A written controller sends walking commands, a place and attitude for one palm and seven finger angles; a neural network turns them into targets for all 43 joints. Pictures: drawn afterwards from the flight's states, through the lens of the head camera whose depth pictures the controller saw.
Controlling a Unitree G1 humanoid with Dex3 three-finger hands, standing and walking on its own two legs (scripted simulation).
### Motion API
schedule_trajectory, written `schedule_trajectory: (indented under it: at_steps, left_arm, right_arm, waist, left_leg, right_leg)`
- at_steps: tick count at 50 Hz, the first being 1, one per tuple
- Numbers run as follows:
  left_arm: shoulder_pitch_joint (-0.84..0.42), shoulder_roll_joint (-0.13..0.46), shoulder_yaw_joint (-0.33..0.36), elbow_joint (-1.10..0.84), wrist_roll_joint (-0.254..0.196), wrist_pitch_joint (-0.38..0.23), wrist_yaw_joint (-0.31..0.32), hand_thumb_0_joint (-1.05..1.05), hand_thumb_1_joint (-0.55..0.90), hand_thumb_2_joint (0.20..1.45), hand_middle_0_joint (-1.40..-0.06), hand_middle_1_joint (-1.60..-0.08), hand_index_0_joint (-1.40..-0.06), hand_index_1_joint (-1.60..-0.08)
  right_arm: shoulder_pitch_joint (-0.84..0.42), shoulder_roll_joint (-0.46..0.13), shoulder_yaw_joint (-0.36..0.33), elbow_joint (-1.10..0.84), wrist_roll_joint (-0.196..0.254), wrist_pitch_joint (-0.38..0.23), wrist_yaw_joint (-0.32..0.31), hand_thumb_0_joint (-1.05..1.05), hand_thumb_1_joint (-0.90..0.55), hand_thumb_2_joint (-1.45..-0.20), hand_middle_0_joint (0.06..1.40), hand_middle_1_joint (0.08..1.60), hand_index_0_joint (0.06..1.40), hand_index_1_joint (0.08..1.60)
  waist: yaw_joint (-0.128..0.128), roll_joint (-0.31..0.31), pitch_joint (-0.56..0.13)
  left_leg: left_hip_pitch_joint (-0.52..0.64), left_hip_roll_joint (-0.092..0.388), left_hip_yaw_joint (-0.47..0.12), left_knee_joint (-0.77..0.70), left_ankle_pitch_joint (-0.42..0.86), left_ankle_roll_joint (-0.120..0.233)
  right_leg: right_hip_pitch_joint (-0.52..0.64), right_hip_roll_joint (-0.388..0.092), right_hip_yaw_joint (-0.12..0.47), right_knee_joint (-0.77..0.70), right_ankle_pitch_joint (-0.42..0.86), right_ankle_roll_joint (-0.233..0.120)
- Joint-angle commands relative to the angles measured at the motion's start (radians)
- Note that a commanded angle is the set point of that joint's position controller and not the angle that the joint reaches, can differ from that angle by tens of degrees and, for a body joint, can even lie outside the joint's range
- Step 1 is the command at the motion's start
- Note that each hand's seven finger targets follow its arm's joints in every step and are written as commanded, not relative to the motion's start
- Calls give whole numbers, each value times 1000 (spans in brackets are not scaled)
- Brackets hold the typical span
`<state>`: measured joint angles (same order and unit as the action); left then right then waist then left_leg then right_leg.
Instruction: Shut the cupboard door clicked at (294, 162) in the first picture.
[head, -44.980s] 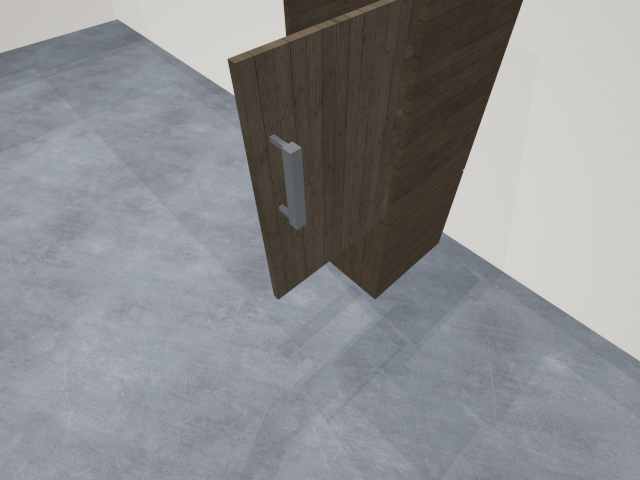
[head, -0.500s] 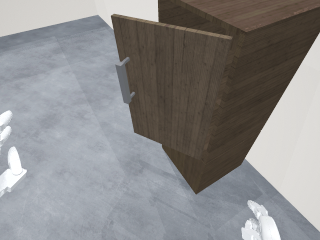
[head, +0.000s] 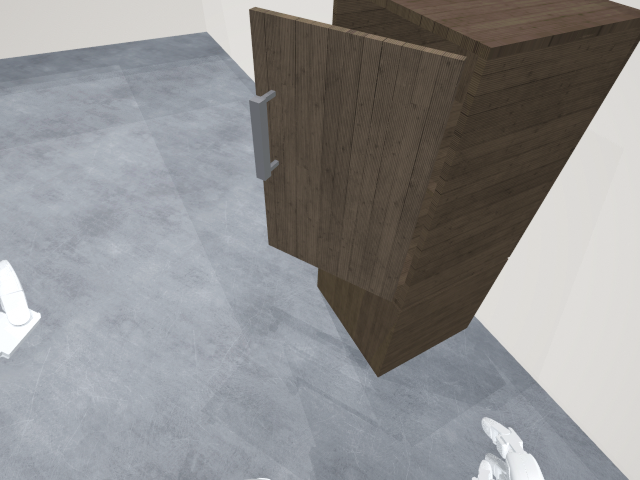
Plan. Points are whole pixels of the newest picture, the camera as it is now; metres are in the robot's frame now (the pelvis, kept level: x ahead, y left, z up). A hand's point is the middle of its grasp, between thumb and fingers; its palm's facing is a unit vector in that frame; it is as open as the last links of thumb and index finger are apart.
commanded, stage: step back with the hand held close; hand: left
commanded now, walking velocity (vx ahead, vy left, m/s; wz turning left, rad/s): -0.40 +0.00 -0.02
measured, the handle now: (267, 136) +0.73 +0.17 +0.05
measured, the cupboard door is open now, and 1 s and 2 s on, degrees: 31 31 31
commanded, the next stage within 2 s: stop stepping back and stand still in 0.46 s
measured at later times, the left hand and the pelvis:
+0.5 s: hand out of the picture +0.08 +0.28 +0.19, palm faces +0.54 -0.72 -0.43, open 7.4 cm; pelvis -0.08 +0.00 +0.00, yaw +6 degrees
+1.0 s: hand out of the picture +0.02 +0.30 +0.19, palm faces +0.51 -0.79 -0.34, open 7.4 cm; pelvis -0.18 +0.02 +0.01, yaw +0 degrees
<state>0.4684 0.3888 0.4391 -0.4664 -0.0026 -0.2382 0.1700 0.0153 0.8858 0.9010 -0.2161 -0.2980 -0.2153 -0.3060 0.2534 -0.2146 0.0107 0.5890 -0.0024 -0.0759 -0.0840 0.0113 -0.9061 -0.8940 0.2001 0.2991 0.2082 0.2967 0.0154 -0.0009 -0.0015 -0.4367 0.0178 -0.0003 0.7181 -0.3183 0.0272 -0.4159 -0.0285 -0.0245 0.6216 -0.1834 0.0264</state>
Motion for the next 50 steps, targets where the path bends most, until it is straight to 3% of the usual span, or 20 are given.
schedule_trajectory:
  at_steps: [1, 5, 10, 12, 14, 17, 20, 23, 25, 27, 28, 30, 34, 36, 37, 38, 40, 45, 48, 50]
  left_arm:
    - [-68, 234, 128, -193, -17, -64, 26, 0, 900, 900, -200, -300, -200, -300]
    - [-6, 240, 136, -203, -29, -67, 39, 0, 900, 900, -200, -300, -200, -300]
    - [20, 247, 183, -255, -14, -84, 41, 0, 900, 900, -200, -300, -200, -300]
    - [57, 253, 200, -247, -12, -90, 28, 0, 900, 900, -200, -300, -200, -300]
    - [82, 239, 209, -171, 5, -95, 16, 0, 900, 900, -200, -300, -200, -300]
    - [74, 246, 167, -234, -37, -106, 15, 0, 900, 900, -200, -300, -200, -300]
    - [-2, 279, 139, -267, -29, -70, 37, 0, 900, 900, -200, -300, -200, -300]
    - [-68, 250, 109, -247, -20, -56, 38, 0, 900, 900, -200, -300, -200, -300]
    - [-117, 227, 103, -258, -17, -75, 31, 0, 900, 900, -200, -300, -200, -300]
    - [-67, 220, 149, -180, -7, -94, 16, 0, 900, 900, -200, -300, -200, -300]
    - [-74, 207, 142, -189, -11, -84, 6, 0, 900, 900, -200, -300, -200, -300]
    - [-42, 177, 105, -223, -30, -69, -4, 0, 900, 900, -200, -300, -200, -300]
    - [4, 163, 54, -292, -61, -27, -1, 0, 900, 900, -200, -300, -200, -300]
    - [4, 222, 97, -288, -49, -2, 5, 0, 900, 900, -200, -300, -200, -300]
    - [-44, 241, 101, -287, -55, -1, 8, 0, 900, 900, -200, -300, -200, -300]
    - [-131, 303, 139, -307, -58, -8, 23, 0, 900, 900, -200, -300, -200, -300]
    - [-125, 200, 56, -184, -54, 30, 28, 0, 900, 900, -200, -300, -200, -300]
    - [-152, 208, 50, -133, -34, 27, 26, 0, 900, 900, -200, -300, -200, -300]
    - [-80, 201, 67, -173, -40, 17, 20, 0, 900, 900, -200, -300, -200, -300]
    - [-59, 218, 87, -226, -37, 14, 19, 0, 900, 900, -200, -300, -200, -300]
  right_arm:
    - [-85, -138, -61, -136, -7, -54, -4, 0, -900, -900, 200, 300, 200, 300]
    - [-93, -129, -58, -132, 1, -33, -4, 0, -900, -900, 200, 300, 200, 300]
    - [-115, -151, -68, -156, 10, -55, -21, 0, -900, -900, 200, 300, 200, 300]
    - [-126, -154, -79, -159, 6, -77, -21, 0, -900, -900, 200, 300, 200, 300]
    - [-137, -171, -92, -163, 10, -88, -18, 0, -900, -900, 200, 300, 200, 300]
    - [-115, -104, -66, -132, 0, -98, -5, 0, -900, -900, 200, 300, 200, 300]
    - [-122, -88, -72, -100, 1, -67, 1, 0, -900, -900, 200, 300, 200, 300]
    - [-109, -94, -57, -87, -5, -52, -17, 0, -900, -900, 200, 300, 200, 300]
    - [-126, -142, -69, -104, 3, -62, -33, 0, -900, -900, 200, 300, 200, 300]
    - [-141, -148, -91, -104, 1, -85, -30, 0, -900, -900, 200, 300, 200, 300]
    - [-139, -143, -97, -104, -9, -89, -23, 0, -900, -900, 200, 300, 200, 300]
    - [-131, -132, -93, -111, -1, -98, 2, 0, -900, -900, 200, 300, 200, 300]
    - [-123, -112, -53, -134, 0, -100, 18, 0, -900, -900, 200, 300, 200, 300]
    - [-101, -105, -50, -126, -8, -85, 18, 0, -900, -900, 200, 300, 200, 300]
    - [-106, -90, -45, -126, -16, -74, 18, 0, -900, -900, 200, 300, 200, 300]
    - [-106, -99, -37, -101, -23, -70, 15, 0, -900, -900, 200, 300, 200, 300]
    - [-99, -92, -39, -96, 6, -70, 2, 0, -900, -900, 200, 300, 200, 300]
    - [-119, -128, -32, -89, 14, -67, -22, 0, -900, -900, 200, 300, 200, 300]
    - [-122, -125, -20, -97, 4, -68, -25, 0, -900, -900, 200, 300, 200, 300]
    - [-112, -122, -28, -111, -9, -76, -23, 0, -900, -900, 200, 300, 200, 300]
  waist:
    - [-26, -53, -33]
    - [-33, -36, -91]
    - [-21, 210, -139]
    - [-10, 218, -158]
    - [-8, 225, -68]
    - [-34, -16, -111]
    - [-32, -191, -171]
    - [-52, -137, -72]
    - [-38, 168, -57]
    - [-23, 336, -166]
    - [-22, 281, -139]
    - [-7, 178, -132]
    - [-14, 284, -118]
    - [-22, 113, -99]
    - [-25, -43, -90]
    - [-23, -103, -127]
    - [-27, -151, -106]
    - [-41, 18, 17]
    - [-43, 252, 24]
    - [-26, 248, 9]
  left_leg:
    - [-110, -8, -18, -118, -223, -2]
    - [-45, 5, -38, -169, -195, 7]
    - [-384, 191, -227, -472, -350, 91]
    - [-418, 223, -220, -455, -339, 105]
    - [-573, 225, -181, -433, -545, 110]
    - [-82, 41, -4, -125, -139, -12]
    - [135, -27, 49, 130, -63, -55]
    - [189, 5, -1, -139, 14, -23]
    - [29, 186, -148, -405, -5, 42]
    - [-285, 377, -298, -636, -476, 125]
    - [-310, 391, -309, -621, -433, 141]
    - [-97, 325, -177, -535, -291, 99]
    - [76, 216, -37, -553, -326, -30]
    - [148, 81, 80, -289, -182, -67]
    - [187, 50, 86, -68, -55, -71]
    - [191, 54, 53, 48, 34, -64]
    - [159, 24, 3, 37, 66, -49]
    - [227, 66, -17, -230, 79, -3]
    - [116, 195, -281, -581, -443, 0]
    - [24, 237, -310, -677, -493, -11]
  right_leg:
    - [38, -115, 238, -289, -308, -83]
    - [23, -94, 156, -271, -297, -60]
    - [406, 90, 30, 148, 6, 2]
    - [471, 110, 50, 190, 34, 3]
    - [509, 110, 97, 174, -97, -10]
    - [66, -94, 315, -152, 119, -100]
    - [-93, -235, 399, -320, 72, -151]
    - [-144, -130, 256, -243, 77, -87]
    - [-7, 69, 112, -23, -53, -5]
    - [339, 155, 61, 396, -198, 15]
    - [317, 151, 70, 484, -213, 9]
    - [163, 125, 29, 393, -293, -4]
    - [204, 135, -94, -72, -350, -39]
    - [134, 18, 74, -344, -285, -103]
    - [18, -133, 280, -433, -280, -173]
    - [-16, -253, 358, -449, -167, -230]
    - [15, -192, 316, -371, -236, -193]
    - [23, -54, 163, -254, -109, -85]
    - [63, 88, -8, -24, -318, -41]
    - [166, 110, -28, 54, -293, -42]
